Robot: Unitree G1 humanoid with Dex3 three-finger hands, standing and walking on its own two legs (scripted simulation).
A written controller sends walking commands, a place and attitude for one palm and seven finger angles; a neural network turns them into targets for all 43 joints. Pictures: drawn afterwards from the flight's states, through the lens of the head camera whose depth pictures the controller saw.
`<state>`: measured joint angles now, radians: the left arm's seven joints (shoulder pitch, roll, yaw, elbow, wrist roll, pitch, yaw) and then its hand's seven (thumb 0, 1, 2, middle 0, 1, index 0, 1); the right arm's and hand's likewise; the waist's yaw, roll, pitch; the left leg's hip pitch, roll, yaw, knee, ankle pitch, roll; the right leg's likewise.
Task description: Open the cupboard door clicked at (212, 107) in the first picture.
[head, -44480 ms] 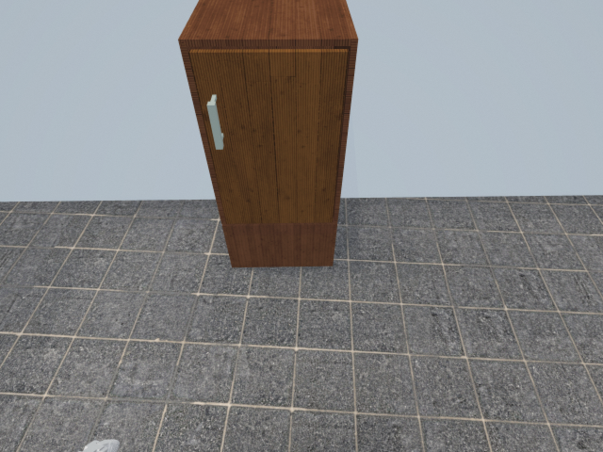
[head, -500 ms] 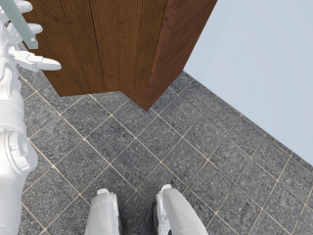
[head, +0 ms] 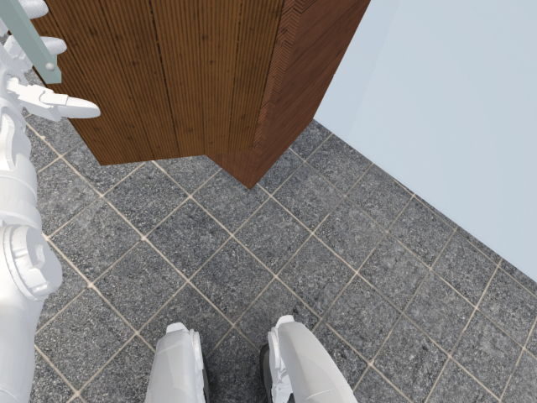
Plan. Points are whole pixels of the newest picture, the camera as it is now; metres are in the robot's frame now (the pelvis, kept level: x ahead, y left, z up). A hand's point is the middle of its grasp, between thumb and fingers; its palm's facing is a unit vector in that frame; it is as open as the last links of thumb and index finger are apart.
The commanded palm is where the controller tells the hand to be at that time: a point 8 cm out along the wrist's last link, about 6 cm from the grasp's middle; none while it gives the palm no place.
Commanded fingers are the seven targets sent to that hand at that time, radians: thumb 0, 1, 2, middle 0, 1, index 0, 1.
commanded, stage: close the thumb around the handle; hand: left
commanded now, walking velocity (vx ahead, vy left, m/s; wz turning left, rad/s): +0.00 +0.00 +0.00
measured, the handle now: (30, 28) +0.60 +0.25 +0.07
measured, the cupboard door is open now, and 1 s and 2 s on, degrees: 49 52 96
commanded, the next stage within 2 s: pull the door open along its arc in 0.66 s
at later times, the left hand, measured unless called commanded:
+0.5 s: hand (46, 61) +0.56 +0.23 +0.06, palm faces +0.10 -1.00 -0.01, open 6.8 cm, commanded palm +0.55 +0.24 +0.06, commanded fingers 0.00 0.90 0.90 -0.40 -1.35 -0.40 -1.35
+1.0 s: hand (59, 75) +0.54 +0.22 +0.06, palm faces +0.09 -1.00 -0.01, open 5.4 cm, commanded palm +0.50 +0.24 +0.06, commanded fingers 0.00 0.90 0.90 -0.40 -1.35 -0.40 -1.35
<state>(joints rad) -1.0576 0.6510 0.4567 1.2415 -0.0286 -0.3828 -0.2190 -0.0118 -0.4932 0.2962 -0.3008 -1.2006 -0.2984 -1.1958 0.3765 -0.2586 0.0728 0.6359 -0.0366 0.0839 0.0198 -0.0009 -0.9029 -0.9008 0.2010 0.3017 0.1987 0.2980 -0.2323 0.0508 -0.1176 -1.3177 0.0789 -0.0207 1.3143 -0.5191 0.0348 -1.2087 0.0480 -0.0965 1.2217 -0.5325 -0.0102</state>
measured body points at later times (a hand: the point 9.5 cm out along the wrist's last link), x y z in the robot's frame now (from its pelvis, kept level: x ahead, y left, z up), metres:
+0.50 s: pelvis +0.00 +0.01 +0.00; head +0.19 +0.05 +0.40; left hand +0.55 +0.29 +0.06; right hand -0.02 -0.25 -0.10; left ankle +0.04 +0.10 -0.61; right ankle +0.02 -0.12 -0.61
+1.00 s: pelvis +0.01 +0.01 +0.01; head +0.18 +0.04 +0.42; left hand +0.53 +0.27 +0.06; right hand -0.01 -0.25 -0.10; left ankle +0.04 +0.10 -0.61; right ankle +0.02 -0.12 -0.61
